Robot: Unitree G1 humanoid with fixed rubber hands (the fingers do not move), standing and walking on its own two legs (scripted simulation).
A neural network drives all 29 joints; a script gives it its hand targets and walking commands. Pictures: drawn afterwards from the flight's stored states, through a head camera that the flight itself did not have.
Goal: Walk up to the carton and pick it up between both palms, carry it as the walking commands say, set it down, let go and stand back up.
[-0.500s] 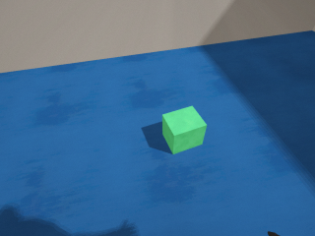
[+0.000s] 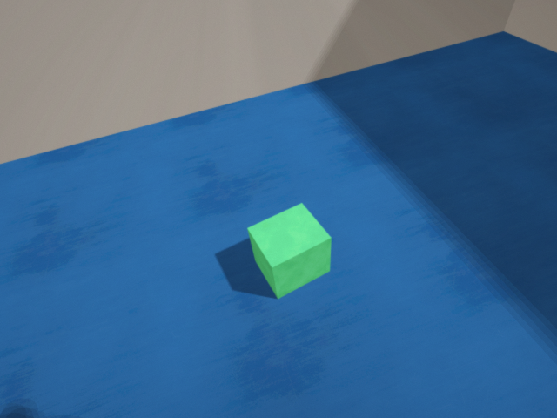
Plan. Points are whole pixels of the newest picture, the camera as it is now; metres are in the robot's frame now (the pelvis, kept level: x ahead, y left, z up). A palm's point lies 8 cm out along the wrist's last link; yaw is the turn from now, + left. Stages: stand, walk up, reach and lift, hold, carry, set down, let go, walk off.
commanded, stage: walk up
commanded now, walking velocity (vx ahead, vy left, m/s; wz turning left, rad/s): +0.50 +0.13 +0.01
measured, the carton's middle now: (290, 250) +0.87 +0.02 -0.66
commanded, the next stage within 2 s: none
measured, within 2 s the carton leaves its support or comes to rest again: neither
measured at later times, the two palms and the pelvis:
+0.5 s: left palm (113, 407) +0.21 +0.33 -0.15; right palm (380, 314) +0.33 -0.15 -0.12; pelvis +0.24 +0.08 +0.00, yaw +1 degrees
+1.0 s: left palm (188, 264) +0.47 +0.23 -0.13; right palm (413, 296) +0.38 -0.23 -0.16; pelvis +0.40 +0.00 +0.00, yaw +0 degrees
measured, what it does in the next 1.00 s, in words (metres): walks ahead: left foot, then right foot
